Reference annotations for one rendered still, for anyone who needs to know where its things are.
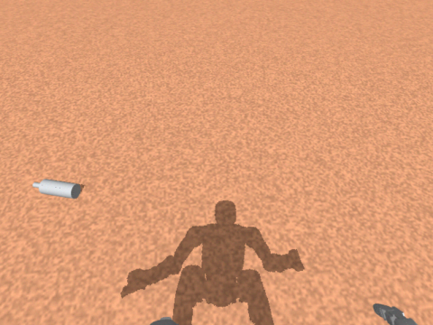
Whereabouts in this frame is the right robot hand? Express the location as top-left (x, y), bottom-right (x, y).
top-left (373, 303), bottom-right (417, 325)

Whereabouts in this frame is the bottle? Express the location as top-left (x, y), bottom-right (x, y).
top-left (32, 179), bottom-right (81, 199)

